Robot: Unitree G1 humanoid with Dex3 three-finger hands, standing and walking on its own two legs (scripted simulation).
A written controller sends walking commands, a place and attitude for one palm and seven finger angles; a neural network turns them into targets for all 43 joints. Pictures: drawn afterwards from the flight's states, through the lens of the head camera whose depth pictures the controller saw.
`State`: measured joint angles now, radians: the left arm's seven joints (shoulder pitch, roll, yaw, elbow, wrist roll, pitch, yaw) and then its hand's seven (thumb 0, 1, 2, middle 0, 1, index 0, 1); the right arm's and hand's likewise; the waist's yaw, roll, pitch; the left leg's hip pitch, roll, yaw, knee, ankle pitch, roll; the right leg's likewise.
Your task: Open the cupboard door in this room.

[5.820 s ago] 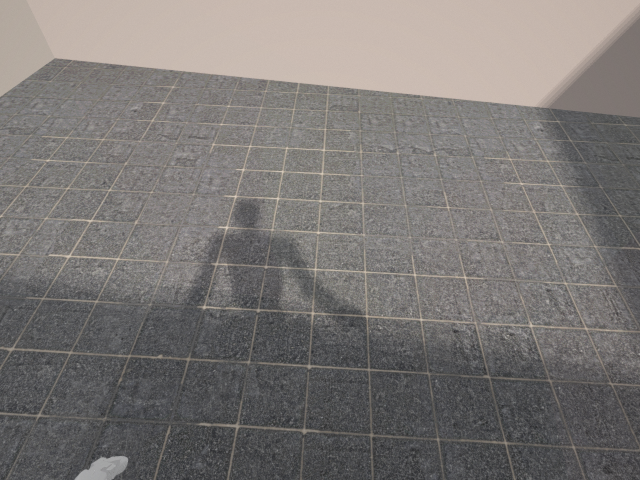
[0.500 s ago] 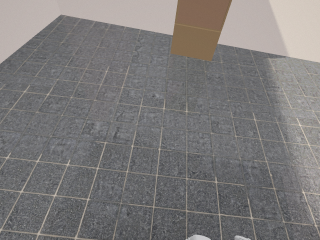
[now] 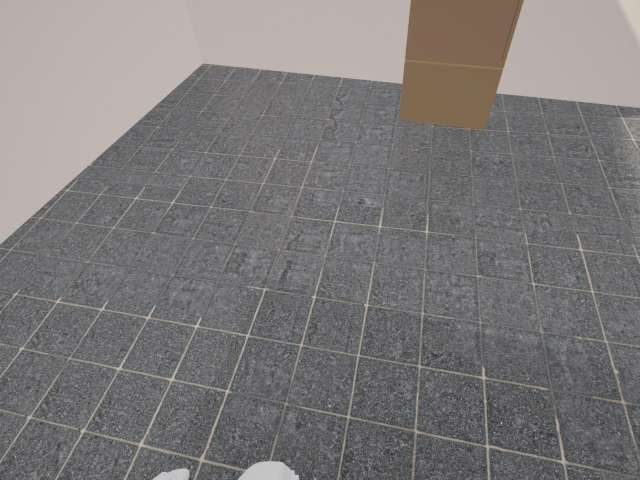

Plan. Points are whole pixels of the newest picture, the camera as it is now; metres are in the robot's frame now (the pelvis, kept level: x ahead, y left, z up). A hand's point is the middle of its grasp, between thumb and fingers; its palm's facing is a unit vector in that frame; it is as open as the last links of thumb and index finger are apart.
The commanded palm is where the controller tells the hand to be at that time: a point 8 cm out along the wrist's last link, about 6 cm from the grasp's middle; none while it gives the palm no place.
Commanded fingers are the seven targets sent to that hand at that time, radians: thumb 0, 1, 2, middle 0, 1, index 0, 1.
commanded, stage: turn or walk to find it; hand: left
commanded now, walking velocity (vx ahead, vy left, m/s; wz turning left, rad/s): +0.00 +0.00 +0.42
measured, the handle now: out of the picture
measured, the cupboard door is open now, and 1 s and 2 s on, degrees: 0 0 0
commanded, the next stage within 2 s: stand and wait in 0.10 s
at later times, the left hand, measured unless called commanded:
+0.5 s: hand out of the picture -0.06 +0.25 -0.18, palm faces +0.19 -0.96 -0.22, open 7.4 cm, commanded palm none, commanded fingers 0.00 0.90 0.90 -0.20 -0.30 -0.20 -0.30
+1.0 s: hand out of the picture -0.05 +0.20 -0.17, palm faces +0.13 -0.97 -0.18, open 7.3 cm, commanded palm none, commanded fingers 0.00 0.90 0.90 -0.20 -0.30 -0.20 -0.30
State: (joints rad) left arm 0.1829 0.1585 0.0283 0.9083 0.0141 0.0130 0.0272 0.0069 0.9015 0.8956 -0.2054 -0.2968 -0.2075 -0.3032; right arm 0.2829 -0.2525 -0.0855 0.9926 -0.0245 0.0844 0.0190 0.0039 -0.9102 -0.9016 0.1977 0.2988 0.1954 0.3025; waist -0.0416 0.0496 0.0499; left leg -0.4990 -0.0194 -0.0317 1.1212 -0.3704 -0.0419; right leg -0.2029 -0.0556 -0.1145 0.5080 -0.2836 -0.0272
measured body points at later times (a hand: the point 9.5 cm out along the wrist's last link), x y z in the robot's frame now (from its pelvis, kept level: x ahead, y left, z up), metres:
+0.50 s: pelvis -0.02 +0.05 +0.00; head -0.01 +0.07 +0.45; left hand -0.07 +0.30 -0.16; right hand +0.11 -0.16 -0.14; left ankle -0.04 +0.15 -0.74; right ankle -0.03 -0.09 -0.70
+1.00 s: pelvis -0.03 +0.03 +0.00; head -0.03 +0.03 +0.45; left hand -0.06 +0.25 -0.16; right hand -0.06 -0.20 -0.16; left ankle -0.04 +0.15 -0.74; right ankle -0.02 -0.08 -0.74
